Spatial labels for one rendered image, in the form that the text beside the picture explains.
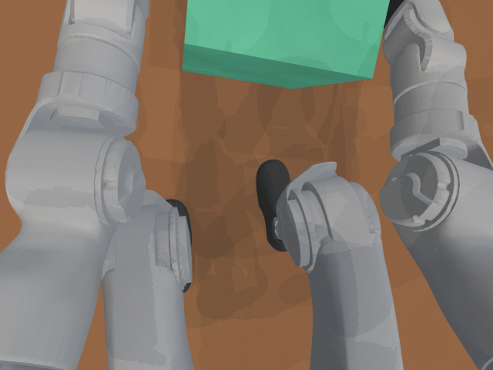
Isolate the right robot shin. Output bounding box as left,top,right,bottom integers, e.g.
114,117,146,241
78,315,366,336
273,162,381,254

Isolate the left robot forearm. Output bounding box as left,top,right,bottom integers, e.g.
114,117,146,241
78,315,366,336
5,0,149,206

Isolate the right robot hand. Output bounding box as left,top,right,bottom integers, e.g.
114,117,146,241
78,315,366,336
384,0,404,28

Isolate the left robot upper arm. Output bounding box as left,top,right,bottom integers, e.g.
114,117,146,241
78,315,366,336
0,129,146,370

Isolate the left robot thigh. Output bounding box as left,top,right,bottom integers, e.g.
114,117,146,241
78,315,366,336
102,204,195,370

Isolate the right robot forearm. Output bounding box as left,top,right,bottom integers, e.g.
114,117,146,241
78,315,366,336
382,0,493,171

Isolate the carton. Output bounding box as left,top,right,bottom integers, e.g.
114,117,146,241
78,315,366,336
182,0,390,89

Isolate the right robot upper arm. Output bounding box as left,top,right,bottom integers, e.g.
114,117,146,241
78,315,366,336
379,151,493,370

